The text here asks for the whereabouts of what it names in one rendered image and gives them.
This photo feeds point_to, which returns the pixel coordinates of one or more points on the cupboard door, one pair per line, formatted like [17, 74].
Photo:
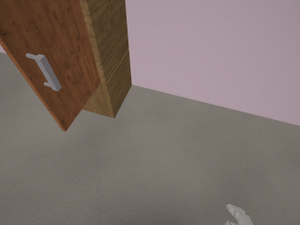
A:
[56, 29]

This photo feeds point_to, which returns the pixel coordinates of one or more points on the robot right hand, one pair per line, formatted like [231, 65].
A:
[240, 215]

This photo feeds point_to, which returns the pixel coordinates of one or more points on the handle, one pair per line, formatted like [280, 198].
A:
[47, 71]

